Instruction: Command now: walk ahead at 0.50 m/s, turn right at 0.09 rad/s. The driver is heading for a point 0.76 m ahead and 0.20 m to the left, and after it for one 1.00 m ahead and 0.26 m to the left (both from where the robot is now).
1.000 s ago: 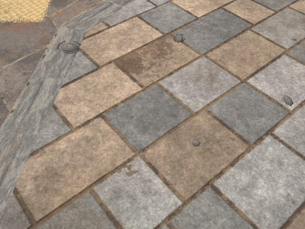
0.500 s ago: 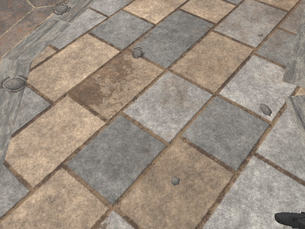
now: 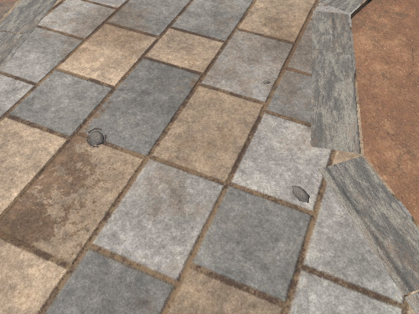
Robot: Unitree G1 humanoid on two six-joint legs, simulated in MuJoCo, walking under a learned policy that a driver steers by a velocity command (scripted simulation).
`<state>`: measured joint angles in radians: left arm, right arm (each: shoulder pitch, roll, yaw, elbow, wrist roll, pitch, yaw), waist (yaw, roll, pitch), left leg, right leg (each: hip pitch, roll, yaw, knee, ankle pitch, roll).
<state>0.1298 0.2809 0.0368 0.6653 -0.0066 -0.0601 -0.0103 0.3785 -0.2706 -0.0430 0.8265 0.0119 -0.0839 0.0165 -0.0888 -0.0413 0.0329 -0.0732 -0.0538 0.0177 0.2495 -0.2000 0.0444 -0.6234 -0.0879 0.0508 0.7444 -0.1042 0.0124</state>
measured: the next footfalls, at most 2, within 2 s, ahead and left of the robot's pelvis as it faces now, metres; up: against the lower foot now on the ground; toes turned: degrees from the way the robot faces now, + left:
right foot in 0.18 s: +0.27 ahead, -0.15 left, +0.00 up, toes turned +1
left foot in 0.72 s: +0.51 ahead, +0.14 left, +0.00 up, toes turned +20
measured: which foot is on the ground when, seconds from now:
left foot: down 0.00-0.18, up 0.20-0.70, down 0.72-1.00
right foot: up 0.00-0.16, down 0.18-0.70, up 0.72-1.00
